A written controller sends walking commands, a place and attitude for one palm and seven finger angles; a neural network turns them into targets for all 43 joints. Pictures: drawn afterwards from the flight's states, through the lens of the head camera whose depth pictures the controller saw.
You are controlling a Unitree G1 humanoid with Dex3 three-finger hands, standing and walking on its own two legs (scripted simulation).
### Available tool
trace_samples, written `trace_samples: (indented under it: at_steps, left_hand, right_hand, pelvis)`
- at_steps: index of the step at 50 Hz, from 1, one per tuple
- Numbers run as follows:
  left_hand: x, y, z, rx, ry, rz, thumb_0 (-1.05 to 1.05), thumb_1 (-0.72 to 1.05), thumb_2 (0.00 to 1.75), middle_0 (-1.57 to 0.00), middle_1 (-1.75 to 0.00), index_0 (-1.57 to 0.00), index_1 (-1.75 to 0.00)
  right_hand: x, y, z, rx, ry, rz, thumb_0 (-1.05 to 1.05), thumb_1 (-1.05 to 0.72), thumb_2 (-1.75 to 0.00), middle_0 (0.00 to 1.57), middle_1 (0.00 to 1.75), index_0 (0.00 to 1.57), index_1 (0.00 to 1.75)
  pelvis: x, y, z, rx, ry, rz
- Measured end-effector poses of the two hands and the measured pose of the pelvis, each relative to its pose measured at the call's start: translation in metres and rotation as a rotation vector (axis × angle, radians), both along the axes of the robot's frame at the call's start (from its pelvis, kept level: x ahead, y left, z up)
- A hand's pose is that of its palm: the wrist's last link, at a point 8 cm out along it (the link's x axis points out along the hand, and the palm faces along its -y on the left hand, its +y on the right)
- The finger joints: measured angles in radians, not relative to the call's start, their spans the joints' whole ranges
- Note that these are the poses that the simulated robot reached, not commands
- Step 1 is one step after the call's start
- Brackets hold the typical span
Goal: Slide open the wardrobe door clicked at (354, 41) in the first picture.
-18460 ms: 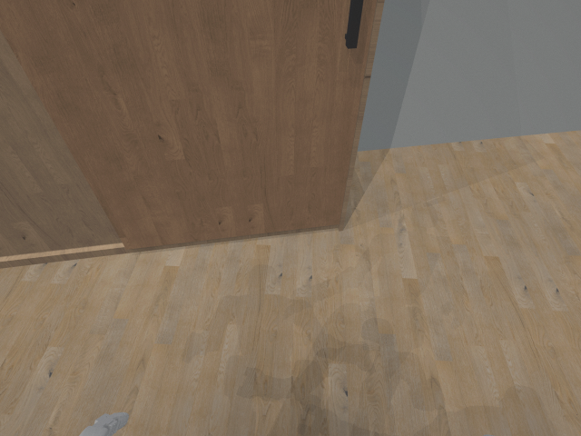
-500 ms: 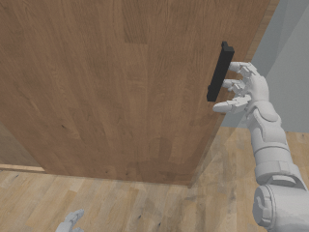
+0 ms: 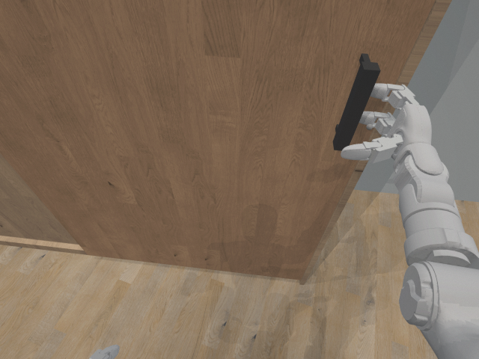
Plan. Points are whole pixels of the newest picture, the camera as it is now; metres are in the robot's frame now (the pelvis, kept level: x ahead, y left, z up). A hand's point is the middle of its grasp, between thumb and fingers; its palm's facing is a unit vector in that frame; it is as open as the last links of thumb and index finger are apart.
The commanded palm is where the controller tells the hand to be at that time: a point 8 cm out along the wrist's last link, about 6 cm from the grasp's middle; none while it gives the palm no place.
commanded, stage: feel for the door with the fingertips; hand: right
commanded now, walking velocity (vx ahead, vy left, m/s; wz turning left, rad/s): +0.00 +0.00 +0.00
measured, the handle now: (351, 104) +0.53 -0.12 +0.17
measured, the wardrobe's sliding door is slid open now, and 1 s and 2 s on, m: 0.00 0.00 0.00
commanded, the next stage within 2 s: slide the fingers in behind the handle in 0.14 s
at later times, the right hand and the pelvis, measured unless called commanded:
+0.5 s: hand (367, 128) +0.47 -0.14 +0.17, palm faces -0.01 +1.00 +0.02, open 13.9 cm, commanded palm +0.44 -0.19 +0.17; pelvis +0.01 +0.00 +0.00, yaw +1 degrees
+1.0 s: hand (367, 128) +0.46 -0.14 +0.18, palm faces +0.01 +1.00 +0.01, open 13.9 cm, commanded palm +0.43 -0.17 +0.17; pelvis +0.00 +0.00 +0.00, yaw -1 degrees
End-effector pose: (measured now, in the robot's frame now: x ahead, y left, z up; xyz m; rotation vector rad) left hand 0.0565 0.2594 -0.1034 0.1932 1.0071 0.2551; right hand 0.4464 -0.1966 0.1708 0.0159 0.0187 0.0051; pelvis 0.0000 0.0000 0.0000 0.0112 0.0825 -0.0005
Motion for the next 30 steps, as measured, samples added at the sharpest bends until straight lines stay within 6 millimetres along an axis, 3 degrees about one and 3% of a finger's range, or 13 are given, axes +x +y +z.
trace_samples:
  at_steps: [16, 25, 30]
  left_hand:
    - [-0.010, -0.005, -0.005, -0.021, 0.037, 0.018, 0.01, 0.90, 0.90, -0.20, -0.30, -0.20, -0.30]
    - [0.004, -0.007, -0.002, -0.029, 0.006, 0.006, 0.01, 0.90, 0.90, -0.20, -0.30, -0.20, -0.30]
    - [0.020, -0.007, 0.001, -0.022, -0.031, -0.011, 0.01, 0.90, 0.90, -0.20, -0.30, -0.20, -0.30]
  right_hand:
    - [0.015, 0.005, 0.009, 0.006, -0.034, 0.018, -0.01, 0.50, -0.30, 0.33, 1.23, 0.32, 1.21]
    - [0.002, 0.001, -0.005, 0.004, -0.027, 0.008, -0.01, 0.50, -0.30, 0.31, 1.21, 0.31, 1.21]
    - [-0.005, 0.002, -0.002, -0.008, -0.050, 0.009, -0.01, 0.50, -0.30, 0.31, 1.21, 0.31, 1.20]
  pelvis:
    - [0.008, -0.003, -0.001, 0.000, 0.025, 0.011]
    - [0.010, -0.003, 0.000, -0.001, 0.015, 0.016]
    - [0.010, -0.003, 0.000, 0.001, 0.003, 0.010]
